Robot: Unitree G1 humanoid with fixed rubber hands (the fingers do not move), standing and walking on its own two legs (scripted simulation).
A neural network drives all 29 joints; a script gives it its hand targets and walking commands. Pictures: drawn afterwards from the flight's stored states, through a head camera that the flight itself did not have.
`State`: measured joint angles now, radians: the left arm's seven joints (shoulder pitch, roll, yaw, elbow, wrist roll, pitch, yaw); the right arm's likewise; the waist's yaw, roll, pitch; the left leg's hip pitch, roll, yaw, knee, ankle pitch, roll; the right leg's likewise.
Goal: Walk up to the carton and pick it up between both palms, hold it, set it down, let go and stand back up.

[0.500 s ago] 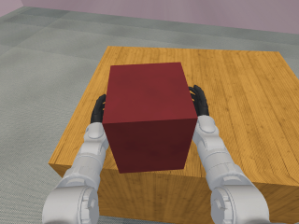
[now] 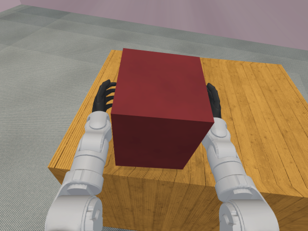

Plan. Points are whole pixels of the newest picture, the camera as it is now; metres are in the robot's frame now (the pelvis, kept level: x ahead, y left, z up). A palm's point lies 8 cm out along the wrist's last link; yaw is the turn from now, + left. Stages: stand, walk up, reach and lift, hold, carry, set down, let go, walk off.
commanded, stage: reach and lift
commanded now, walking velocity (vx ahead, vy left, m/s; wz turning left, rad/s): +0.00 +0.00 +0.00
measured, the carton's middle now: (155, 114) +0.40 +0.00 +0.10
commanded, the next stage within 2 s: none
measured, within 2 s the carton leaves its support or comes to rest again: neither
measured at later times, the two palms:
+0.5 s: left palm (83, 105) +0.36 +0.17 +0.17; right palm (208, 102) +0.36 -0.12 +0.18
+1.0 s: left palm (80, 91) +0.38 +0.17 +0.20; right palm (210, 85) +0.38 -0.12 +0.22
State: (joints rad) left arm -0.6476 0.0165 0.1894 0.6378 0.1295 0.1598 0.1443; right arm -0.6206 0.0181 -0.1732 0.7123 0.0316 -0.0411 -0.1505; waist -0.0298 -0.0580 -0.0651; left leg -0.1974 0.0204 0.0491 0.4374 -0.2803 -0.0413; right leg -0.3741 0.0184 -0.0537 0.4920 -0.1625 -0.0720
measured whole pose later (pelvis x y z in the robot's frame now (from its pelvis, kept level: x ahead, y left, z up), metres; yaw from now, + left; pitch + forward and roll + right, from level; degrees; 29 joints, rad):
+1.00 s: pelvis -0.01 +0.01 +0.00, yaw +0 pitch -6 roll +1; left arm -0.83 0.10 0.23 0.66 0.17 0.57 0.09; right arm -0.94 -0.06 -0.08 0.88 0.14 0.34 -0.20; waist -0.03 -0.06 -0.06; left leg -0.05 0.02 0.05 0.44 -0.28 -0.03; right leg -0.21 0.02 -0.05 0.47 -0.15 -0.06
